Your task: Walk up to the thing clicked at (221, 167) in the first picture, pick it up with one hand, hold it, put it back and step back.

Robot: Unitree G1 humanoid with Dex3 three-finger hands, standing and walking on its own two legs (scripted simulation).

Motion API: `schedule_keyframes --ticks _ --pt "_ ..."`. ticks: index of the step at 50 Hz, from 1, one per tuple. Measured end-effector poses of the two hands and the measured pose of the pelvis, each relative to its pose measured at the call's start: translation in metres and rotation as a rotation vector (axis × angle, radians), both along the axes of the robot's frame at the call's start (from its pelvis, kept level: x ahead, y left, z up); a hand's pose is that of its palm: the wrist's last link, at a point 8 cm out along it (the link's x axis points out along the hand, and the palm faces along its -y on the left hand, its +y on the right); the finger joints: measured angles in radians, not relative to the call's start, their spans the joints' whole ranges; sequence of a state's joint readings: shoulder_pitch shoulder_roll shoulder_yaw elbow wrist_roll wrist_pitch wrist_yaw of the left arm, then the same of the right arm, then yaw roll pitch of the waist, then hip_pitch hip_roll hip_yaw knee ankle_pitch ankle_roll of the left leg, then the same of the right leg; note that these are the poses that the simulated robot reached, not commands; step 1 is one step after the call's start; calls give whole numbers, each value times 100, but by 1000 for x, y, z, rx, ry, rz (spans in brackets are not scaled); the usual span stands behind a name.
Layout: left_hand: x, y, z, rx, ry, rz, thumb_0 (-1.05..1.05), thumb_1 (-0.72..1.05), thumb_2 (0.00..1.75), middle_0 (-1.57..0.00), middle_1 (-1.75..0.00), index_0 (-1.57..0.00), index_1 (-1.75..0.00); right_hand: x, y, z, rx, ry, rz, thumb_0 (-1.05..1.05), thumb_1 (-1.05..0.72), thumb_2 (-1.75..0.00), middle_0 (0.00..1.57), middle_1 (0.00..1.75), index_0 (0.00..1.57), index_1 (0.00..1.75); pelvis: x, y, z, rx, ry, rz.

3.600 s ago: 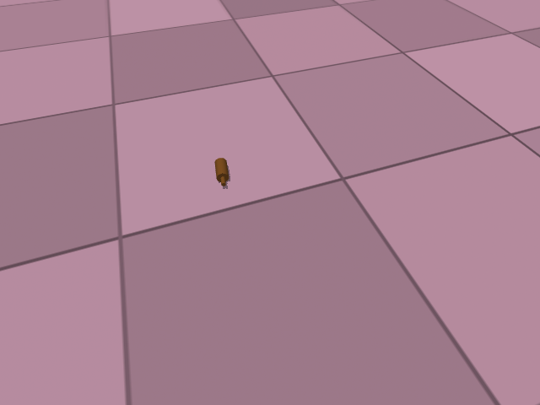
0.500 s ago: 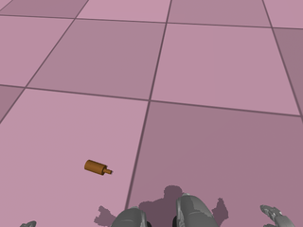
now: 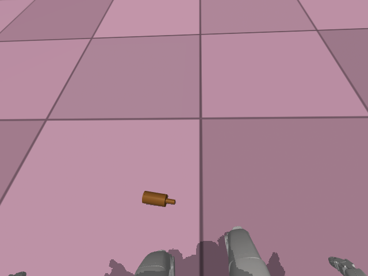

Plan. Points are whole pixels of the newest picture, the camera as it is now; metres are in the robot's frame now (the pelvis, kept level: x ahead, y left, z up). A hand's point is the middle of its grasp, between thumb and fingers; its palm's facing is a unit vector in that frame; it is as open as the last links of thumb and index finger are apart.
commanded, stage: walk up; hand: left
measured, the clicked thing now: (159, 199) +0.53 +0.20 -0.67
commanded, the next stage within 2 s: none
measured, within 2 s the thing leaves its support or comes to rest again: neither
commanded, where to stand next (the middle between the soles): +0.11 +0.02 m, yaw -9 degrees
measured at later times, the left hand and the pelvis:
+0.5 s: hand out of the picture +0.11 +0.32 -0.08, palm faces -0.28 -0.88 -0.38, open 7.4 cm; pelvis -0.03 +0.07 +0.07, yaw -12 degrees
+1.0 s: hand out of the picture +0.12 +0.27 -0.08, palm faces -0.20 -0.88 -0.42, open 7.4 cm; pelvis +0.01 +0.02 +0.06, yaw -13 degrees
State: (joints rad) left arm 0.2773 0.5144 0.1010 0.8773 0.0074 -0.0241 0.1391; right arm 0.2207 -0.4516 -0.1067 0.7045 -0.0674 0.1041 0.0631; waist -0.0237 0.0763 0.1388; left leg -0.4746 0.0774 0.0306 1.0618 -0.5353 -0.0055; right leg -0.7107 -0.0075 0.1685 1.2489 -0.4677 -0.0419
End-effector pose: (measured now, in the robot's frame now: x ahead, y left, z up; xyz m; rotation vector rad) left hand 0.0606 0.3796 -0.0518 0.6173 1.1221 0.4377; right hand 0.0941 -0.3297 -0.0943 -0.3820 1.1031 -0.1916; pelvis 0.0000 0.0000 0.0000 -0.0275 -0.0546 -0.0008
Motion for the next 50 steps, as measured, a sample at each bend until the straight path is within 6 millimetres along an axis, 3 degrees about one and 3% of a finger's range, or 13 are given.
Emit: schedule_keyframes --ticks 5,10,21,27,33,39,44,50 --pt "-8 18 4 -88 59 -45 1 90 89 -20 -30 -20 -30 -57 53 12 53 60 -73 1 -91 -90 21 30 20 30 -13 34 23 -1 9 -34" --pt "-6 18 -1 -191 108 -114 1 90 89 -20 -30 -20 -30 -105 82 23 43 94 -144 1 -90 -90 21 30 20 30 -18 60 37 12 22 -88" --pt "39 -6 1 -323 113 -277 1 90 89 -20 -30 -20 -30 -185 88 74 -39 112 -331 1 -90 -90 21 30 20 30 -28 77 66 7 15 -187" --pt "61 -16 9 -298 80 -317 1 90 89 -20 -30 -20 -30 -208 79 75 -37 121 -389 1 -90 -90 21 30 20 30 -28 69 68 21 3 -221" --pt "69 -31 19 -256 72 -328 1 90 89 -20 -30 -20 -30 -207 68 52 20 126 -400 1 -90 -90 21 30 20 30 -24 52 62 40 -7 -245" --pt "59 -48 17 -218 56 -298 1 90 89 -20 -30 -20 -30 -173 51 15 83 130 -354 1 -91 -90 21 30 20 30 -19 30 46 36 -3 -263" --pt "46 -59 22 -230 92 -246 1 90 89 -20 -30 -20 -30 -133 48 14 119 103 -304 1 -91 -90 20 30 20 30 -9 22 55 29 2 -265" --pt "64 -71 15 -274 73 -215 1 90 89 -20 -30 -20 -30 -103 40 21 94 140 -257 1 -91 -90 21 30 20 30 11 16 57 45 20 -231"
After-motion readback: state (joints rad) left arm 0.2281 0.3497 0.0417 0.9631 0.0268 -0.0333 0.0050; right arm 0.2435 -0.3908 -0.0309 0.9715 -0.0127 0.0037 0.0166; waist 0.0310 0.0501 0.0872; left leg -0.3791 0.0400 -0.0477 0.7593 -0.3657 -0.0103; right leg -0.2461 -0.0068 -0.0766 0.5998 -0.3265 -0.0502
